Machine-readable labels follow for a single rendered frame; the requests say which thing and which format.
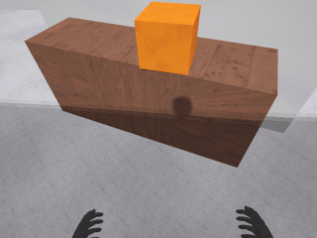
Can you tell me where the pedestal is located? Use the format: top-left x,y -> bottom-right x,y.
25,17 -> 278,168

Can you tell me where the robot right hand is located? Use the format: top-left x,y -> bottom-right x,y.
236,206 -> 273,238

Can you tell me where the robot left hand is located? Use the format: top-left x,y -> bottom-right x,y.
72,209 -> 103,238

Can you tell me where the carton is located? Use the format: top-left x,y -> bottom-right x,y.
134,1 -> 201,75

